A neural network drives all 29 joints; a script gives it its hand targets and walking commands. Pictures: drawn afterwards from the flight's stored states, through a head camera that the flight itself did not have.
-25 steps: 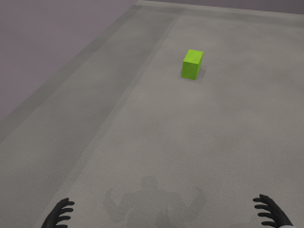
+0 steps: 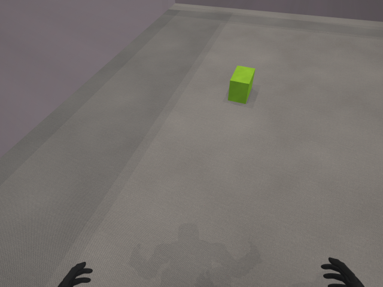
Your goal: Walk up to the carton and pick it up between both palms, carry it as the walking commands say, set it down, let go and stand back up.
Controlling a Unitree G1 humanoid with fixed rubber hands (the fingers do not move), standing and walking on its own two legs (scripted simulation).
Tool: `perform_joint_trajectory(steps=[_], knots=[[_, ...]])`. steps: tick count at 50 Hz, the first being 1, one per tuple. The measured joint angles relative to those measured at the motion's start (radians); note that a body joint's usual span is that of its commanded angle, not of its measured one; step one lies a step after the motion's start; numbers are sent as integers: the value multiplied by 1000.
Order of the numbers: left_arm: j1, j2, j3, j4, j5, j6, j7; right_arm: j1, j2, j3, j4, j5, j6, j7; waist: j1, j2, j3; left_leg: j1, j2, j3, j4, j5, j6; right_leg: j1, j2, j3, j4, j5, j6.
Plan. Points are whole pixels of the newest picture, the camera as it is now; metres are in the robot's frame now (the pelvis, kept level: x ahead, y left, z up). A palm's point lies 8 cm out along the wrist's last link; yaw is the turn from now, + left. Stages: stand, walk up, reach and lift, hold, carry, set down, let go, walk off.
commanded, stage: stand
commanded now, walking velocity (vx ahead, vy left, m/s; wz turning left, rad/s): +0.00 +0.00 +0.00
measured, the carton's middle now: (241, 84) +1.73 -0.38 -0.67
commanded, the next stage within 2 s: walk up in 1.06 s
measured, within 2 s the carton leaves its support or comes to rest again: neither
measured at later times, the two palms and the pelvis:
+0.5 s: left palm out of the picture +0.10 +0.31 -0.09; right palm out of the picture +0.10 -0.31 -0.09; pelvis +0.00 +0.00 +0.01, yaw +0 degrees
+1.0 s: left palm out of the picture +0.10 +0.31 -0.09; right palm out of the picture +0.10 -0.31 -0.09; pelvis +0.00 +0.00 +0.01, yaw +0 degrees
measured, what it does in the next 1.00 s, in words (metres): stands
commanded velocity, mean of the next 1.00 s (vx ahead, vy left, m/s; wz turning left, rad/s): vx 0.00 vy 0.00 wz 0.00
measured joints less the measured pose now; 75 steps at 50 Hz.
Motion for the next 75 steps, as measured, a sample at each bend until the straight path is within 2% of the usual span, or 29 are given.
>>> perform_joint_trajectory(steps=[23,62,63,65,67,68,70,73,75], knots=[[-22,4,-6,129,-1,9,3,-19,-4,2,134,2,10,-1,-2,1,2,70,2,2,-136,74,-4,69,1,2,-134,74,1],[-23,7,-2,149,-4,16,8,-23,-8,-2,156,3,17,-5,-1,1,3,96,3,0,-175,83,-6,95,0,2,-175,84,4],[-16,7,10,139,-6,26,-2,-15,-2,-12,142,-3,21,-7,4,-4,-6,85,6,11,-163,61,-2,66,0,7,-130,20,-10],[5,-1,36,105,3,57,-27,16,11,-35,103,-15,24,-15,4,-1,-28,68,25,32,-154,38,-2,-51,7,0,101,-111,-24],[8,-17,52,78,15,69,-49,60,25,-49,84,-18,18,-24,-6,8,-32,77,53,47,-175,43,-14,-162,4,-13,319,-102,-12],[9,-26,56,68,18,67,-58,82,31,-53,84,-16,13,-25,-10,14,-30,91,70,56,-192,54,-22,-198,-2,-18,375,-78,-4],[15,-44,59,52,17,62,-72,120,39,-57,92,-13,7,-19,-16,22,-23,123,99,79,-217,74,-41,-229,-24,-29,386,-40,10],[30,-73,53,36,11,62,-79,155,45,-61,108,-19,4,-4,-18,30,-14,159,127,108,-202,35,-66,-200,-59,-50,251,-49,16],[43,-88,47,33,6,53,-71,172,47,-65,120,-25,11,6,-13,34,-11,161,142,126,-139,-25,-65,-151,-71,-78,147,-45,16]])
